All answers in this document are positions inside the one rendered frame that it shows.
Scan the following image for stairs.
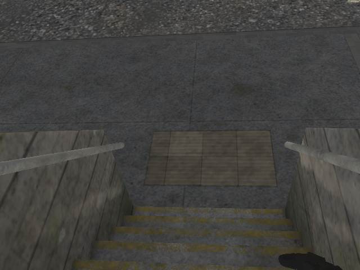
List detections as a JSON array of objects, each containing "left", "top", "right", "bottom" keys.
[{"left": 71, "top": 206, "right": 314, "bottom": 270}]

